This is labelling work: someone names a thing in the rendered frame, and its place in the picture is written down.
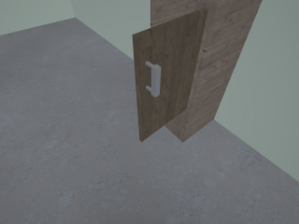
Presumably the cupboard door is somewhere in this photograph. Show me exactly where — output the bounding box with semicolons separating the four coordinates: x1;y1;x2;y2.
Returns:
132;7;209;142

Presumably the handle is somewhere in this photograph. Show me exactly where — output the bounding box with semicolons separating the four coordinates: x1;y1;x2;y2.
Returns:
145;61;162;97

